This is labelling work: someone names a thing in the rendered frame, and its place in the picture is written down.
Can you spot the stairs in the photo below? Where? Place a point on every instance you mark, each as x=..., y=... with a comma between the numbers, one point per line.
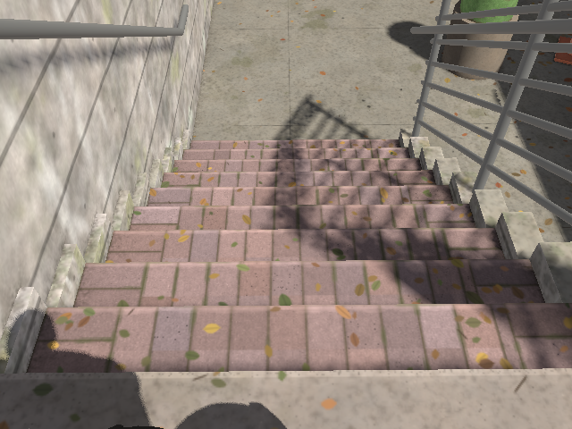
x=303, y=255

